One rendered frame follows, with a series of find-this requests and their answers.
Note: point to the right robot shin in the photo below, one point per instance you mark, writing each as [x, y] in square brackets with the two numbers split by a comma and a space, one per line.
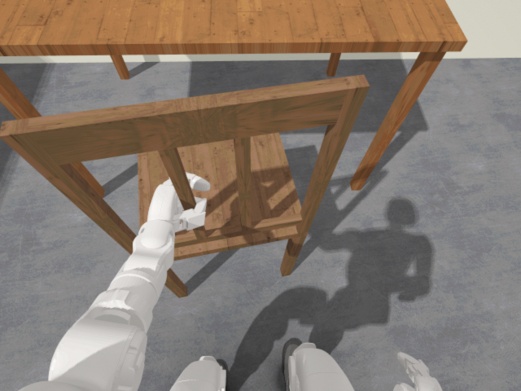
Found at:
[305, 345]

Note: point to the left robot hand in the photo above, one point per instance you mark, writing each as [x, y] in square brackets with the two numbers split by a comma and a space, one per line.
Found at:
[165, 204]

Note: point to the left robot upper arm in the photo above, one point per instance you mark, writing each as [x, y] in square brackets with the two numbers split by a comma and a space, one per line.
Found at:
[98, 356]

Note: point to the right robot hand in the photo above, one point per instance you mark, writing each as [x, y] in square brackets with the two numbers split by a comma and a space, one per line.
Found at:
[418, 373]

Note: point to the chair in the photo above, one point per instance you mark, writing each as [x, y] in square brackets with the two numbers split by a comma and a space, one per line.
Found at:
[229, 139]

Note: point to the left robot forearm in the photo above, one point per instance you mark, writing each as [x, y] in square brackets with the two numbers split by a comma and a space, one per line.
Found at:
[135, 290]

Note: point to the left robot shin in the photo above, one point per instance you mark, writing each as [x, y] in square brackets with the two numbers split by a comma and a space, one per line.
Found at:
[209, 358]

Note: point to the table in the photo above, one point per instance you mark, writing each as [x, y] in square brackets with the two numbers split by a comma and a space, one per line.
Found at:
[205, 27]

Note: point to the robot shin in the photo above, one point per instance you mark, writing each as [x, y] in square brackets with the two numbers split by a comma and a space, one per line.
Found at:
[209, 358]
[305, 345]

